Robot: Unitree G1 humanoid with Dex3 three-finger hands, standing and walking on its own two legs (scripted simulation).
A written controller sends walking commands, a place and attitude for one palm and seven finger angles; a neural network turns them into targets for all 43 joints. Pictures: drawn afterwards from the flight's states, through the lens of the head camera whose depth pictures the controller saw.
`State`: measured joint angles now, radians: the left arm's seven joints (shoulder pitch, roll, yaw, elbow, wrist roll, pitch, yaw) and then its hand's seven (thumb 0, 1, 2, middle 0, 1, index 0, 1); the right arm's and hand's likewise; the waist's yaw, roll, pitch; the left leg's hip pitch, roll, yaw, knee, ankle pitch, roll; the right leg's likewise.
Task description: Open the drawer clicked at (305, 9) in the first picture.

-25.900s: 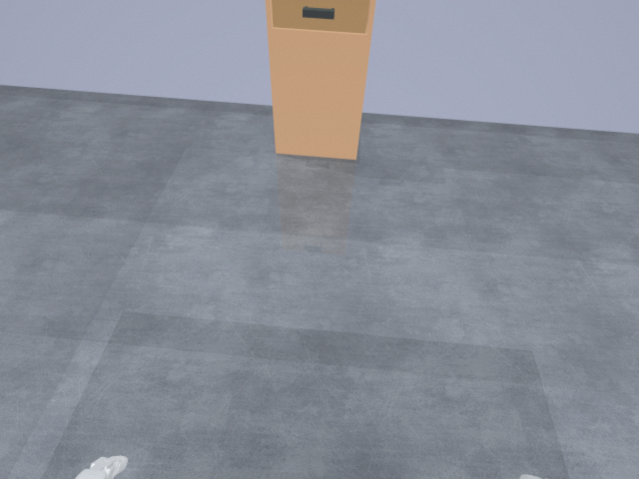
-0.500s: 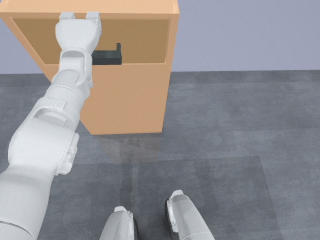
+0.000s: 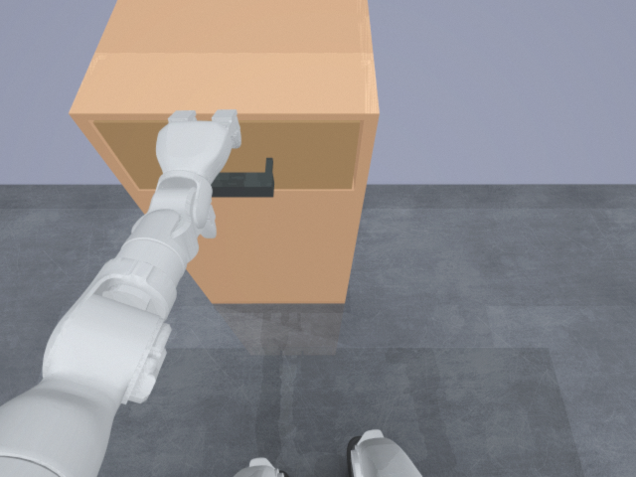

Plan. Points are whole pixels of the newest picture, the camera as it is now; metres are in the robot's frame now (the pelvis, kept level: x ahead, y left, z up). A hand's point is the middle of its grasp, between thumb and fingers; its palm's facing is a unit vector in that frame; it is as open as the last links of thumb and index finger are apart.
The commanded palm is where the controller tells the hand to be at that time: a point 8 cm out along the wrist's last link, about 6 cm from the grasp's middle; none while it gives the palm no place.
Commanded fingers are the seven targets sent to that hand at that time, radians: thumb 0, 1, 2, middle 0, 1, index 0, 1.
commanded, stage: lift the fingers back up to retry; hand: left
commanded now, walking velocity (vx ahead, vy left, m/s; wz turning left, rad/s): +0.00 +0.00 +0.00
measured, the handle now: (235, 174) +0.55 +0.08 -0.03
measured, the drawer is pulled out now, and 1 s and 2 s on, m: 0.00 0.00 0.00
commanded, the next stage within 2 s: re-aim the fingers above the handle in 0.08 s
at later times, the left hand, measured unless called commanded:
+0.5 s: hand (207, 171) +0.51 +0.10 +0.03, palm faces -0.03 -0.02 -1.00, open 13.5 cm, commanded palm +0.50 +0.11 +0.10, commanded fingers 0.00 -0.50 0.30 -0.30 -1.20 -0.30 -1.20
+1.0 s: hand (207, 167) +0.51 +0.10 +0.04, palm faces -0.01 +0.00 -1.00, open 13.6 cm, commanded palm +0.49 +0.10 +0.10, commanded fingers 0.00 -0.50 0.30 -0.30 -1.20 -0.30 -1.20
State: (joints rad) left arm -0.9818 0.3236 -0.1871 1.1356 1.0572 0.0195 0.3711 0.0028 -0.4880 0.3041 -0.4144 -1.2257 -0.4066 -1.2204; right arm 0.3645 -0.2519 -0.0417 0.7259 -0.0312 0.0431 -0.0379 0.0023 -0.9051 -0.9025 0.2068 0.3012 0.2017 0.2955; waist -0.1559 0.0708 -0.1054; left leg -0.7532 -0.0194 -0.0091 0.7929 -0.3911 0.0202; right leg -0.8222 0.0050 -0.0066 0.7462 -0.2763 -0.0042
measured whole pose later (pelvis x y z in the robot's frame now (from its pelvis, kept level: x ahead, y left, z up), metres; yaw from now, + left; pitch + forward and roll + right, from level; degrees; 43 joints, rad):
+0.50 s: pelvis +0.03 -0.01 +0.01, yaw +0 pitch +18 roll +0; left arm -0.89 0.27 -0.21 1.06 1.08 0.03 0.38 0.00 -0.49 0.30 -0.41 -1.22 -0.38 -1.22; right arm 0.27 -0.23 -0.06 0.72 -0.04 0.10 -0.02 0.00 -0.91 -0.90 0.21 0.30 0.20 0.30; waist -0.10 0.07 -0.11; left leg -0.64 -0.02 -0.02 0.73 -0.41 0.01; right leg -0.72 0.01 -0.01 0.71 -0.31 -0.01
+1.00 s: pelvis +0.01 -0.01 +0.01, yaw -1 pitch +18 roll +0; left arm -0.93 0.29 -0.18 1.11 1.09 0.04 0.39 0.00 -0.49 0.30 -0.36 -1.22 -0.36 -1.22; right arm 0.32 -0.24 -0.07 0.74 -0.03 0.08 -0.01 0.00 -0.91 -0.90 0.21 0.30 0.20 0.30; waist -0.12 0.06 -0.11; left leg -0.64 -0.01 0.01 0.72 -0.38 0.01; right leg -0.73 0.02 0.01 0.70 -0.28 -0.01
